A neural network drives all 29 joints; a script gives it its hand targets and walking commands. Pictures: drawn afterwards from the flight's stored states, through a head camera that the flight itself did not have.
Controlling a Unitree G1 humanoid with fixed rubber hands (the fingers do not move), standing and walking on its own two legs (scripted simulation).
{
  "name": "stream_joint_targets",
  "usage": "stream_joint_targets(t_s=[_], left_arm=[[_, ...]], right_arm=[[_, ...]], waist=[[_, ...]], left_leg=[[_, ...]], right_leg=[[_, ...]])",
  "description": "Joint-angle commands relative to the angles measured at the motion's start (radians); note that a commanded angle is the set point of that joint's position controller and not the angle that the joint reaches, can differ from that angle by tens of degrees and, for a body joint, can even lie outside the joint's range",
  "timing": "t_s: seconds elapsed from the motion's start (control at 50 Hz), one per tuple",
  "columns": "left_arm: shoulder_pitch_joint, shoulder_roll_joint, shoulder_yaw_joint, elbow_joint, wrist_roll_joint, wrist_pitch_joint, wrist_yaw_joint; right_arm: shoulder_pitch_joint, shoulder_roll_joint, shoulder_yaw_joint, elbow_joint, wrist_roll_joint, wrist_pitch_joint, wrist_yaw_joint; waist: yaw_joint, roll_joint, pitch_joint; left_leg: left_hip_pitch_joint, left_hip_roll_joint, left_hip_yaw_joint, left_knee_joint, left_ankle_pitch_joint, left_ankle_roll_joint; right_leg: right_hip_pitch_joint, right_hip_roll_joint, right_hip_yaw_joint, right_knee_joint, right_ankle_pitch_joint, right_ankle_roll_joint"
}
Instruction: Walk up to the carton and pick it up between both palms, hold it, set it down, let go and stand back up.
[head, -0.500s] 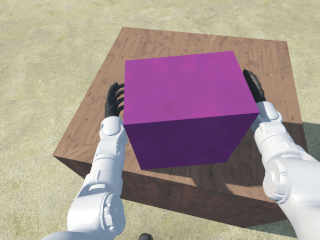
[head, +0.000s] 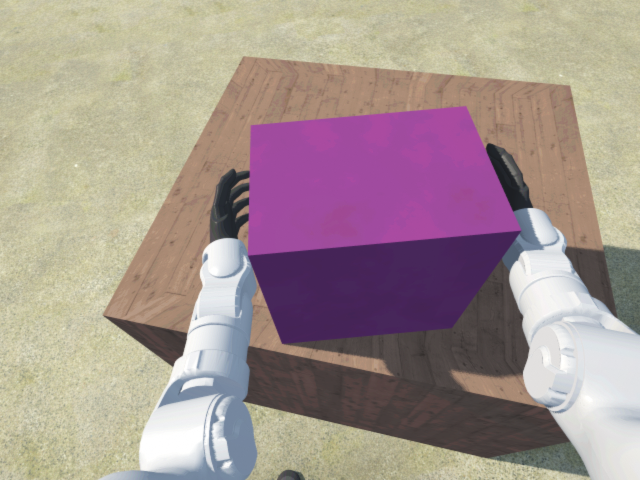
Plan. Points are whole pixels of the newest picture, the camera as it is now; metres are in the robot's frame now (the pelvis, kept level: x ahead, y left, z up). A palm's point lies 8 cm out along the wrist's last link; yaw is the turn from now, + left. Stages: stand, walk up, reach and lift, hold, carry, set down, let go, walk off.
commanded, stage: set down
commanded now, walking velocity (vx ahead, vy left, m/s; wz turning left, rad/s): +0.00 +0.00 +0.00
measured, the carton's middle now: (363, 239) +0.42 +0.05 +0.00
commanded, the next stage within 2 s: none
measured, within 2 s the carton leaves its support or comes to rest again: neither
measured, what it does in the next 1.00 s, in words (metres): stands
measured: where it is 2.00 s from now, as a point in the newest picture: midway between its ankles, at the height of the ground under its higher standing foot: outside the picture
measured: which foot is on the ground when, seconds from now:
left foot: down 0.00-1.00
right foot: down 0.00-1.00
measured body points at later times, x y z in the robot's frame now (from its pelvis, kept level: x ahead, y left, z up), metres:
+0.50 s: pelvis -0.01 +0.00 -0.01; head +0.08 -0.01 +0.44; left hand +0.38 +0.23 +0.04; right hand +0.49 -0.13 +0.05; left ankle -0.01 +0.15 -0.75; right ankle -0.01 -0.12 -0.75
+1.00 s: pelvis -0.02 -0.01 -0.02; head +0.08 -0.02 +0.42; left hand +0.38 +0.26 +0.04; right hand +0.50 -0.17 +0.06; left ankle -0.01 +0.15 -0.75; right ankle -0.01 -0.12 -0.75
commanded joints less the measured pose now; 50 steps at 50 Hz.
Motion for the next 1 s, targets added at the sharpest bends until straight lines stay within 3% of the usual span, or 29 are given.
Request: stream_joint_targets(t_s=[0.0,0.06,0.16,0.2,0.34,0.4,0.46,0.48,0.5,0.52,0.54,0.56,0.58,0.6,0.62,0.64,0.66,0.68,0.7,0.72,0.74,0.76,0.78,0.8,0.82,0.84,0.86,0.94,0.98], left_arm=[[-0.346,-0.312,-0.197,-0.019,0.023,-0.012,-0.081],[-0.336,-0.273,-0.209,-0.048,0.019,-0.011,-0.082],[-0.326,-0.203,-0.192,-0.05,0.016,-0.019,-0.051],[-0.303,-0.138,-0.201,-0.04,-0.026,-0.012,-0.024],[-0.366,0.022,-0.292,-0.09,-0.169,-0.003,0.052],[-0.397,0.078,-0.263,0.042,-0.197,-0.023,0.045],[-0.426,0.155,-0.276,-0.04,-0.242,-0.026,0.062],[-0.435,0.225,-0.266,-0.113,-0.26,-0.022,0.073],[-0.414,0.164,-0.301,0.022,-0.283,-0.016,0.068],[-0.421,0.171,-0.289,0.02,-0.277,-0.013,0.061],[-0.415,0.237,-0.268,-0.045,-0.276,-0.01,0.067],[-0.394,0.191,-0.306,0.07,-0.305,-0.014,0.059],[-0.485,0.25,-0.264,-0.12,-0.305,-0.022,0.062],[-0.383,0.226,-0.278,0.077,-0.293,-0.029,0.051],[-0.502,0.294,-0.268,-0.074,-0.321,-0.045,0.054],[-0.385,0.272,-0.3,0.056,-0.327,-0.037,0.053],[-0.469,0.336,-0.267,-0.083,-0.344,-0.029,0.059],[-0.426,0.273,-0.288,0.147,-0.333,-0.031,0.044],[-0.491,0.361,-0.25,-0.016,-0.339,-0.047,0.04],[-0.465,0.329,-0.272,0.154,-0.342,-0.048,0.039],[-0.556,0.377,-0.274,-0.05,-0.368,-0.066,0.042],[-0.45,0.357,-0.29,0.149,-0.364,-0.056,0.041],[-0.581,0.407,-0.295,-0.105,-0.407,-0.059,0.044],[-0.487,0.302,-0.333,0.193,-0.405,-0.064,0.032],[-0.595,0.446,-0.283,-0.048,-0.418,-0.081,0.036],[-0.523,0.3,-0.342,0.23,-0.416,-0.081,0.021],[-0.586,0.417,-0.3,-0.016,-0.415,-0.099,0.028],[-0.572,0.442,-0.358,-0.01,-0.479,-0.033,0.028],[-0.56,0.428,-0.366,-0.084,-0.467,0.02,0.036]], right_arm=[[-0.447,0.284,0.1,-0.03,-0.054,-0.02,0.091],[-0.411,0.248,0.092,-0.082,-0.055,-0.028,0.086],[-0.392,0.167,0.126,-0.068,-0.001,-0.015,0.068],[-0.408,0.064,0.144,-0.058,0.046,-0.01,0.048],[-0.489,-0.121,0.307,-0.103,0.288,0.006,0.002],[-0.54,-0.127,0.36,-0.052,0.328,0.018,-0.019],[-0.557,-0.253,0.381,-0.035,0.378,0.019,-0.036],[-0.582,-0.357,0.396,-0.089,0.418,0.009,-0.039],[-0.586,-0.279,0.459,0.01,0.464,0.022,-0.032],[-0.588,-0.294,0.454,-0.015,0.447,0.025,-0.029],[-0.593,-0.353,0.458,-0.059,0.455,0.021,-0.032],[-0.569,-0.323,0.464,0.035,0.46,0.029,-0.027],[-0.637,-0.332,0.427,-0.113,0.454,0.015,-0.032],[-0.564,-0.306,0.466,0.011,0.445,0.022,-0.033],[-0.626,-0.376,0.439,-0.092,0.457,0.007,-0.032],[-0.562,-0.404,0.465,-0.004,0.472,0.016,-0.026],[-0.627,-0.449,0.478,-0.094,0.519,0.015,-0.026],[-0.603,-0.332,0.531,0.057,0.519,0.035,-0.019],[-0.601,-0.375,0.511,-0.079,0.525,0.021,-0.019],[-0.615,-0.343,0.506,0.049,0.516,0.036,-0.016],[-0.646,-0.383,0.503,-0.11,0.526,0.021,-0.014],[-0.577,-0.37,0.556,0.064,0.561,0.038,-0.007],[-0.658,-0.405,0.527,-0.118,0.568,0.027,-0.006],[-0.59,-0.267,0.575,0.084,0.58,0.051,0.003],[-0.675,-0.382,0.52,-0.139,0.567,0.023,0.001],[-0.627,-0.265,0.556,0.12,0.556,0.054,0.008],[-0.634,-0.376,0.521,-0.082,0.561,0.021,0.009],[-0.674,-0.434,0.562,-0.095,0.645,0.052,0.012],[-0.685,-0.491,0.538,-0.092,0.643,0.069,0.013]], waist=[[0.016,-0.083,-0.38],[-0.007,-0.088,-0.437],[0.01,-0.067,-0.442],[0.013,-0.098,-0.43],[0.032,-0.004,-0.6],[0.032,-0.087,-0.55],[0.024,-0.053,-0.652],[0.063,-0.036,-0.763],[0.041,-0.057,-0.618],[0.029,-0.056,-0.645],[0.053,-0.069,-0.72],[0.02,-0.094,-0.624],[0.053,-0.059,-0.724],[0.028,-0.132,-0.615],[0.059,-0.078,-0.762],[0.022,-0.11,-0.712],[0.07,-0.065,-0.778],[0.038,-0.147,-0.61],[0.079,-0.112,-0.741],[0.063,-0.156,-0.573],[0.081,-0.115,-0.778],[0.056,-0.164,-0.599],[0.073,-0.108,-0.803],[0.033,-0.16,-0.553],[0.078,-0.123,-0.824],[0.01,-0.171,-0.548],[0.083,-0.079,-0.769],[0.043,-0.099,-0.818],[0.037,-0.043,-0.816]], left_leg=[[0.233,-0.07,0.1,0.069,0.378,0.041],[0.258,-0.073,0.095,0.077,0.392,0.032],[0.276,-0.065,0.1,0.085,0.413,0.033],[0.262,-0.061,0.09,0.091,0.43,0.034],[0.225,-0.066,0.077,0.134,0.419,0.008],[0.147,-0.069,0.082,0.16,0.366,0.024],[0.179,-0.068,0.063,0.188,0.423,-0.007],[0.218,-0.059,0.063,0.198,0.486,-0.023],[0.163,-0.058,0.049,0.231,0.444,-0.016],[0.176,-0.062,0.054,0.224,0.421,-0.019],[0.202,-0.058,0.056,0.226,0.459,-0.024],[0.146,-0.059,0.052,0.229,0.381,-0.025],[0.178,-0.07,0.053,0.227,0.421,-0.026],[0.106,-0.064,0.05,0.253,0.381,-0.012],[0.124,-0.068,0.058,0.243,0.411,-0.022],[0.124,-0.059,0.051,0.251,0.425,-0.032],[0.157,-0.059,0.053,0.25,0.482,-0.033],[0.048,-0.055,0.045,0.261,0.343,-0.012],[0.067,-0.075,0.072,0.241,0.354,-0.008],[-0.038,-0.064,0.05,0.24,0.236,0.004],[0.032,-0.074,0.071,0.242,0.301,-0.008],[-0.042,-0.067,0.06,0.253,0.266,-0.004],[0.033,-0.073,0.061,0.244,0.348,-0.007],[-0.079,-0.066,0.04,0.26,0.218,0.009],[-0.055,-0.076,0.058,0.256,0.278,0.006],[-0.123,-0.074,0.044,0.268,0.179,0.011],[-0.041,-0.075,0.07,0.26,0.27,0.004],[-0.015,-0.063,0.055,0.288,0.321,-0.009],[0.03,-0.061,0.044,0.287,0.375,-0.024]], right_leg=[[0.199,0.041,-0.092,0.007,0.176,0.003],[0.209,0.047,-0.099,0.011,0.205,0.002],[0.202,0.044,-0.078,0.027,0.222,0.0],[0.188,0.059,-0.082,0.016,0.22,0.0],[0.175,0.068,-0.051,0.051,0.228,-0.013],[0.177,0.067,-0.042,0.069,0.21,0.002],[0.166,0.088,-0.039,0.094,0.275,0.003],[0.199,0.093,-0.037,0.118,0.338,-0.002],[0.131,0.099,-0.038,0.121,0.275,-0.003],[0.127,0.097,-0.046,0.109,0.226,-0.004],[0.143,0.103,-0.039,0.118,0.285,-0.001],[0.096,0.105,-0.04,0.121,0.213,-0.001],[0.144,0.104,-0.039,0.128,0.253,0.007],[0.133,0.099,-0.034,0.147,0.253,0.006],[0.165,0.097,-0.029,0.152,0.28,0.006],[0.174,0.104,-0.037,0.175,0.297,0.01],[0.193,0.102,-0.026,0.18,0.363,0.005],[0.137,0.103,-0.022,0.174,0.243,0.014],[0.207,0.087,-0.017,0.169,0.272,0.021],[0.146,0.082,-0.013,0.182,0.175,0.021],[0.2,0.087,-0.011,0.19,0.233,0.025],[0.166,0.081,-0.009,0.203,0.23,0.026],[0.208,0.084,-0.003,0.208,0.287,0.022],[0.107,0.086,-0.005,0.205,0.14,0.021],[0.206,0.078,-0.01,0.213,0.22,0.024],[0.088,0.077,-0.011,0.208,0.075,0.026],[0.152,0.06,-0.01,0.217,0.151,0.025],[0.139,0.085,-0.032,0.222,0.236,0.026],[0.141,0.089,-0.036,0.224,0.257,0.02]])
